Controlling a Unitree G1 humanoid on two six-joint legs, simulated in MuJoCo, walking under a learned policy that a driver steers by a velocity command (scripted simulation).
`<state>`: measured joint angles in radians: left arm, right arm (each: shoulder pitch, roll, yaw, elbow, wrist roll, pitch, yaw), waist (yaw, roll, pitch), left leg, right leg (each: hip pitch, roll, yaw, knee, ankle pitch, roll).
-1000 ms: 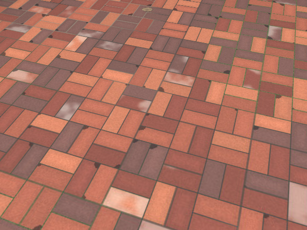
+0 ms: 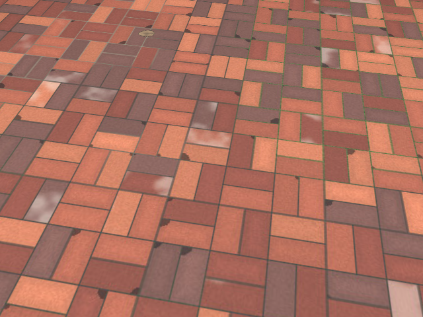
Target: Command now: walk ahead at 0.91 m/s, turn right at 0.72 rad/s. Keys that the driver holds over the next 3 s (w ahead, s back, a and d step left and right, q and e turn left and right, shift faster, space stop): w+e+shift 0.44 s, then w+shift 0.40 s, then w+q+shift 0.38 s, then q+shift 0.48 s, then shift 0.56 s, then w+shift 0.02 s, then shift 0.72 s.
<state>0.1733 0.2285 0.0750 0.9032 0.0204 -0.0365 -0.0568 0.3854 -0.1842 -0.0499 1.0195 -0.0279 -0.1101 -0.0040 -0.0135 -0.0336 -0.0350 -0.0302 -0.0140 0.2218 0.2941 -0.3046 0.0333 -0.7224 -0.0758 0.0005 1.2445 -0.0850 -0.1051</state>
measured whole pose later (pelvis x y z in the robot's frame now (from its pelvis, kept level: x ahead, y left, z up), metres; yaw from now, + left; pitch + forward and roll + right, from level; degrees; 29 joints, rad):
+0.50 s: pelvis +0.40 -0.08 -0.01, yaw -26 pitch +1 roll -1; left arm 0.45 0.27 0.07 0.93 0.00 -0.07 0.00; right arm 0.01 -0.20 0.00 0.67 -0.07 -0.08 0.02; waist 0.06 0.00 0.03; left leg -0.74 0.17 -0.09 1.07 -0.22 -0.06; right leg -0.06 0.23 0.07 0.38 -0.32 -0.20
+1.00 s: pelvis +0.84 -0.25 +0.00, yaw -31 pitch +2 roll +2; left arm -0.01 0.24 -0.02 0.66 0.05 -0.08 -0.06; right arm 0.58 -0.24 -0.05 0.95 0.00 -0.11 0.02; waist -0.09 -0.04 0.01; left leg 0.05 -0.09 0.00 0.19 -0.28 0.06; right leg -0.73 -0.10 0.03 0.78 -0.01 -0.05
